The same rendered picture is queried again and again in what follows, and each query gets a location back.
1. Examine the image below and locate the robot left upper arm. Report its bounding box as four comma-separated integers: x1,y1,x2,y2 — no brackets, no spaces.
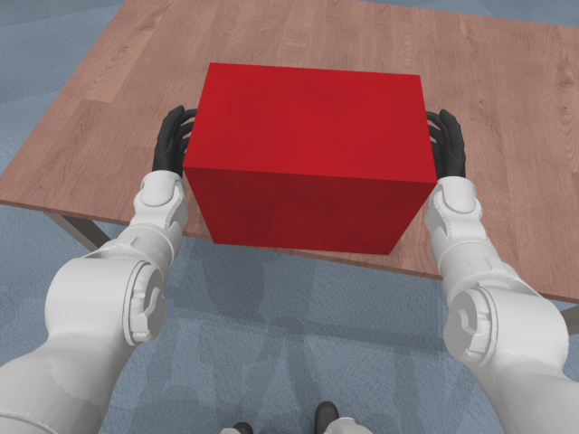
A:
0,258,166,434

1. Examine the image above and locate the robot right upper arm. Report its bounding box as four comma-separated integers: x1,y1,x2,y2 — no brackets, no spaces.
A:
443,287,579,434

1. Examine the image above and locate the right robot forearm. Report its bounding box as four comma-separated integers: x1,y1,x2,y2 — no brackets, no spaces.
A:
424,176,569,364

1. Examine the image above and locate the right robot shin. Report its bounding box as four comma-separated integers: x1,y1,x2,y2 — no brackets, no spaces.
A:
325,418,356,432

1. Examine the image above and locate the right robot foot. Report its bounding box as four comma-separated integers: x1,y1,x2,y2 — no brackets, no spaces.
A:
315,401,339,434

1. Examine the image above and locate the left robot forearm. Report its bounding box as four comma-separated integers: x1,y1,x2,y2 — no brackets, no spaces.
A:
44,170,189,333

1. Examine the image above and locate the left robot hand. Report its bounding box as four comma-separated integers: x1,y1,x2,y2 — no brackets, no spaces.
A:
152,105,197,178

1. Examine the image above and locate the table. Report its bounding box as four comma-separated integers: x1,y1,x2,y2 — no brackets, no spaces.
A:
0,0,579,336

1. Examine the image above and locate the carton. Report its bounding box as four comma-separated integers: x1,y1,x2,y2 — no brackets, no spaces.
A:
183,62,437,255

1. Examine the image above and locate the right robot hand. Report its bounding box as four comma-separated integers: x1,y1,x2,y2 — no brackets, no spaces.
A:
426,109,466,181

